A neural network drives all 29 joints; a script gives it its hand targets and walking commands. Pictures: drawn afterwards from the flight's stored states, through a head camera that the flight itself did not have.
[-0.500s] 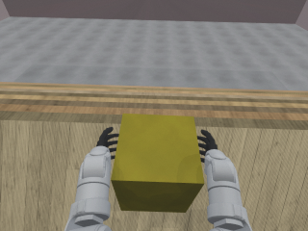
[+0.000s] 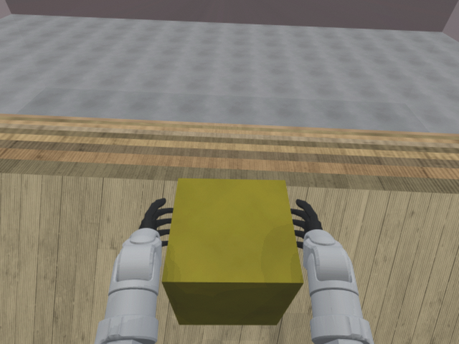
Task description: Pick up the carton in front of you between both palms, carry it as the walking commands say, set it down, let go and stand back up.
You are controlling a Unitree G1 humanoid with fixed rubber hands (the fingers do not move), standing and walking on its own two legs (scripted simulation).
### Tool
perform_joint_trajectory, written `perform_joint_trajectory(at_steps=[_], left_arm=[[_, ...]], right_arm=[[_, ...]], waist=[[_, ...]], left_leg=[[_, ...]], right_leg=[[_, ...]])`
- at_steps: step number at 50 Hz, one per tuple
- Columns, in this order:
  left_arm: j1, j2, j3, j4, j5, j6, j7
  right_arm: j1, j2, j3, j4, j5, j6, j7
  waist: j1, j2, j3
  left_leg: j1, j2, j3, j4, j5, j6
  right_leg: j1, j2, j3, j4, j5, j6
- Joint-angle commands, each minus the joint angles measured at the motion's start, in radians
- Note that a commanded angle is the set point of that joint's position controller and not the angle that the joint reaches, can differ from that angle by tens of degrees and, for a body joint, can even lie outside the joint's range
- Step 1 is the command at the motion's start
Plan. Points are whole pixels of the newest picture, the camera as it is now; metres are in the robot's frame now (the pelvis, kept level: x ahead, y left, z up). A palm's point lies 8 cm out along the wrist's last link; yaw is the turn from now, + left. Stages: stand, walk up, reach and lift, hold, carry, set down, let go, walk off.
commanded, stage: hold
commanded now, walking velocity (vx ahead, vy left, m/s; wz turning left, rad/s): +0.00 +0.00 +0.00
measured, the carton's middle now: (230, 255) +0.30 +0.00 -0.04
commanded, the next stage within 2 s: carry in 0.18 s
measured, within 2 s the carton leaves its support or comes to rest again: neither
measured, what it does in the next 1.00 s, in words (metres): walks ahead: right foot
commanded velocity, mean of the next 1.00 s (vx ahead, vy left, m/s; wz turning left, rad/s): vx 0.43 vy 0.00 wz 0.00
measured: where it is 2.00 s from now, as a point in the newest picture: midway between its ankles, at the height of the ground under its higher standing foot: (215, 231)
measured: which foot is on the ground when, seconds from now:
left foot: down 0.00-0.92, up 0.94-1.00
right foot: down 0.00-0.60, up 0.62-0.90, down 0.92-1.00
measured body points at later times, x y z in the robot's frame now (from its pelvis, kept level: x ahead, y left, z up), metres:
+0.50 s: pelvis +0.03 -0.01 +0.00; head -0.01 +0.00 +0.45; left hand +0.32 +0.15 +0.07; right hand +0.32 -0.15 +0.08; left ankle +0.02 +0.11 -0.72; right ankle +0.02 -0.13 -0.75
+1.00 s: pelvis +0.25 -0.02 -0.02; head +0.23 -0.03 +0.43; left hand +0.49 +0.14 +0.06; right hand +0.51 -0.16 +0.06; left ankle +0.12 +0.09 -0.69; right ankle +0.30 -0.10 -0.75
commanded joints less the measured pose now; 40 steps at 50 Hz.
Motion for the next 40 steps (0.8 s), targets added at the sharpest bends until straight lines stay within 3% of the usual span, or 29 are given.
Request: perform_joint_trajectory(at_steps=[1, 2, 3, 4, 6, 8, 9, 11, 13, 14, 16, 17, 18, 19, 20, 22, 23, 25, 26, 27, 28, 29, 30, 32, 35, 37, 38, 39, 40], left_arm=[[-0.451, -0.919, -0.57, -0.084, -0.291, -0.042, -0.24], [-0.476, -0.931, -0.503, -0.016, -0.292, -0.048, -0.244], [-0.461, -0.917, -0.501, -0.037, -0.26, -0.046, -0.244], [-0.448, -0.909, -0.482, -0.054, -0.254, -0.056, -0.246], [-0.453, -0.964, -0.501, -0.036, -0.276, -0.037, -0.226], [-0.507, -0.954, -0.504, -0.023, -0.27, -0.041, -0.235], [-0.542, -0.935, -0.505, -0.003, -0.281, -0.032, -0.227], [-0.567, -0.97, -0.588, -0.113, -0.325, -0.035, -0.215], [-0.524, -0.984, -0.607, -0.176, -0.321, -0.009, -0.203], [-0.543, -1.022, -0.668, -0.223, -0.366, 0.008, -0.195], [-0.566, -1.003, -0.754, -0.324, -0.445, 0.052, -0.163], [-0.533, -0.984, -0.77, -0.349, -0.441, 0.077, -0.15], [-0.497, -0.955, -0.743, -0.331, -0.431, 0.11, -0.139], [-0.477, -0.918, -0.771, -0.36, -0.445, 0.134, -0.129], [-0.464, -0.882, -0.762, -0.407, -0.459, 0.148, -0.121], [-0.374, -0.912, -0.764, -0.444, -0.448, 0.206, -0.079], [-0.339, -0.903, -0.727, -0.495, -0.419, 0.227, -0.058], [-0.316, -0.889, -0.787, -0.608, -0.468, 0.275, -0.031], [-0.298, -0.881, -0.814, -0.652, -0.488, 0.296, -0.019], [-0.298, -0.834, -0.807, -0.688, -0.477, 0.309, -0.005], [-0.277, -0.84, -0.809, -0.72, -0.495, 0.333, 0.005], [-0.242, -0.791, -0.789, -0.71, -0.48, 0.359, 0.011], [-0.217, -0.808, -0.803, -0.706, -0.494, 0.38, 0.015], [-0.192, -0.783, -0.762, -0.787, -0.507, 0.406, 0.032], [-0.175, -0.809, -0.763, -0.777, -0.528, 0.415, 0.053], [-0.148, -0.751, -0.716, -0.821, -0.513, 0.408, 0.082], [-0.148, -0.716, -0.695, -0.83, -0.507, 0.411, 0.102], [-0.088, -0.686, -0.702, -0.807, -0.489, 0.414, 0.118], [-0.086, -0.686, -0.676, -0.778, -0.475, 0.419, 0.129]], right_arm=[[-0.395, 0.929, 0.529, -0.069, 0.267, -0.029, 0.243], [-0.44, 0.893, 0.533, -0.068, 0.267, -0.031, 0.227], [-0.431, 0.885, 0.515, -0.099, 0.25, -0.033, 0.221], [-0.457, 0.91, 0.53, -0.102, 0.271, -0.027, 0.224], [-0.445, 0.874, 0.503, -0.065, 0.247, -0.026, 0.239], [-0.447, 0.909, 0.511, -0.038, 0.254, -0.03, 0.244], [-0.563, 0.894, 0.538, -0.067, 0.272, -0.034, 0.242], [-0.513, 0.918, 0.524, -0.015, 0.297, -0.015, 0.234], [-0.553, 0.957, 0.623, -0.183, 0.338, -0.003, 0.222], [-0.596, 0.932, 0.622, -0.195, 0.371, 0.014, 0.209], [-0.469, 0.932, 0.684, -0.25, 0.396, 0.068, 0.175], [-0.474, 0.928, 0.703, -0.299, 0.393, 0.093, 0.159], [-0.437, 0.869, 0.685, -0.319, 0.361, 0.124, 0.147], [-0.405, 0.878, 0.677, -0.298, 0.361, 0.149, 0.133], [-0.42, 0.854, 0.686, -0.381, 0.373, 0.174, 0.123], [-0.43, 0.857, 0.756, -0.516, 0.445, 0.224, 0.114], [-0.412, 0.851, 0.755, -0.52, 0.465, 0.254, 0.109], [-0.26, 0.841, 0.774, -0.551, 0.478, 0.299, 0.087], [-0.258, 0.813, 0.76, -0.6, 0.5, 0.314, 0.075], [-0.19, 0.816, 0.749, -0.583, 0.484, 0.337, 0.062], [-0.18, 0.801, 0.737, -0.643, 0.502, 0.348, 0.043], [-0.156, 0.754, 0.732, -0.642, 0.49, 0.371, 0.025], [-0.157, 0.729, 0.742, -0.723, 0.483, 0.379, 0.003], [-0.152, 0.752, 0.749, -0.773, 0.478, 0.415, -0.03], [-0.175, 0.749, 0.732, -0.875, 0.508, 0.425, -0.063], [-0.172, 0.73, 0.748, -0.889, 0.53, 0.432, -0.078], [-0.134, 0.686, 0.723, -0.843, 0.521, 0.44, -0.089], [-0.109, 0.634, 0.704, -0.852, 0.518, 0.442, -0.094], [-0.086, 0.605, 0.676, -0.822, 0.482, 0.448, -0.106]], waist=[[-0.037, -0.038, -0.248], [-0.009, 0.036, -0.243], [-0.024, -0.023, -0.194], [0.026, -0.021, -0.25], [-0.024, 0.03, -0.258], [-0.014, 0.022, -0.221], [0.003, -0.06, -0.225], [0.002, 0.052, -0.188], [-0.004, 0.088, -0.21], [-0.007, 0.176, -0.228], [0.007, 0.071, -0.333], [0.003, -0.036, -0.366], [0.02, -0.094, -0.327], [0.017, -0.236, -0.268], [0.014, -0.259, -0.225], [0.011, -0.162, -0.255], [0.015, -0.104, -0.285], [0.006, -0.097, -0.339], [0.01, -0.028, -0.309], [-0.002, -0.054, -0.352], [-0.014, 0.048, -0.38], [-0.035, 0.205, -0.313], [-0.04, 0.295, -0.278], [-0.037, 0.028, -0.25], [-0.031, 0.079, -0.294], [-0.025, 0.06, -0.3], [-0.011, 0.131, -0.282], [-0.002, 0.151, -0.232], [-0.003, 0.158, -0.233]], left_leg=[[0.017, -0.066, 0.041, -0.053, 0.265, 0.007], [-0.024, -0.078, 0.037, -0.063, 0.186, 0.008], [-0.084, -0.071, 0.039, -0.071, 0.141, 0.008], [-0.054, -0.083, 0.039, -0.069, 0.152, 0.016], [0.007, -0.061, 0.023, -0.068, 0.202, -0.004], [-0.018, -0.066, 0.027, -0.064, 0.098, -0.001], [-0.158, 0.106, 0.021, -0.014, -0.097, 0.015], [-0.272, 0.106, -0.076, -0.061, -0.529, 0.054], [-0.255, 0.154, -0.132, -0.134, -0.534, 0.071], [-0.26, 0.173, -0.145, -0.173, -0.463, 0.073], [-0.203, 0.153, -0.064, -0.055, -0.32, 0.086], [-0.257, 0.099, -0.004, 0.036, -0.32, 0.068], [-0.439, 0.025, 0.083, 0.172, -0.345, 0.033], [-0.613, -0.012, 0.165, 0.358, -0.303, 0.013], [-0.676, 0.057, 0.138, 0.431, -0.229, 0.012], [-0.577, 0.081, 0.144, 0.385, -0.192, 0.024], [-0.478, 0.086, 0.172, 0.305, -0.209, 0.029], [-0.293, 0.03, 0.247, 0.118, -0.093, 0.025], [-0.22, -0.011, 0.292, 0.059, -0.041, 0.018], [-0.074, 0.015, 0.288, -0.006, -0.061, 0.029], [0.078, 0.123, 0.161, -0.058, -0.169, 0.046], [0.185, 0.322, -0.169, -0.113, -0.265, 0.123], [0.233, 0.427, -0.343, -0.152, -0.17, 0.209], [0.168, 0.495, -0.364, -0.151, -0.012, 0.264], [0.132, 0.342, -0.08, -0.176, 0.064, 0.164], [0.005, 0.329, 0.02, -0.203, -0.038, 0.155], [-0.087, 0.274, 0.102, -0.222, -0.099, 0.134], [-0.153, 0.257, 0.156, -0.201, -0.118, 0.124], [-0.18, 0.25, 0.166, -0.188, -0.132, 0.117]], right_leg=[[0.075, 0.088, -0.019, -0.03, 0.193, -0.001], [0.116, 0.08, -0.017, -0.013, 0.189, -0.006], [0.12, 0.073, -0.023, -0.018, 0.169, -0.002], [0.128, 0.072, -0.027, -0.025, 0.165, 0.007], [0.081, 0.076, -0.025, -0.025, 0.14, -0.013], [0.049, 0.08, -0.023, -0.023, 0.087, -0.019], [-0.076, -0.105, -0.024, 0.042, -0.139, -0.006], [-0.149, -0.063, -0.008, 0.063, -0.497, -0.017], [-0.196, -0.021, -0.104, 0.165, -0.37, 0.006], [-0.196, 0.005, -0.16, 0.267, -0.227, 0.017], [-0.135, -0.024, -0.151, 0.133, -0.178, -0.01], [-0.043, -0.055, -0.105, 0.062, -0.204, -0.025], [0.049, -0.156, 0.065, -0.044, -0.403, -0.075], [0.089, -0.304, 0.298, -0.19, -0.602, -0.121], [0.023, -0.426, 0.422, -0.248, -0.599, -0.168], [-0.01, -0.411, 0.309, -0.21, -0.391, -0.182], [-0.059, -0.363, 0.183, -0.171, -0.293, -0.169], [-0.106, -0.246, -0.034, -0.112, -0.265, -0.114], [-0.156, -0.2, -0.079, -0.059, -0.284, -0.09], [-0.224, -0.184, -0.137, 0.054, -0.333, -0.072], [-0.352, -0.144, -0.188, 0.216, -0.323, -0.053], [-0.599, -0.075, -0.264, 0.421, -0.351, -0.008], [-0.797, -0.069, -0.213, 0.535, -0.402, -0.016], [-0.839, -0.147, -0.151, 0.608, -0.335, -0.031], [-0.683, -0.118, -0.212, 0.444, -0.186, -0.026], [-0.544, -0.12, -0.242, 0.359, -0.06, -0.017], [-0.42, -0.118, -0.258, 0.279, -0.057, -0.002], [-0.346, -0.077, -0.298, 0.243, -0.012, -0.004], [-0.286, -0.109, -0.284, 0.192, 0.025, -0.008]])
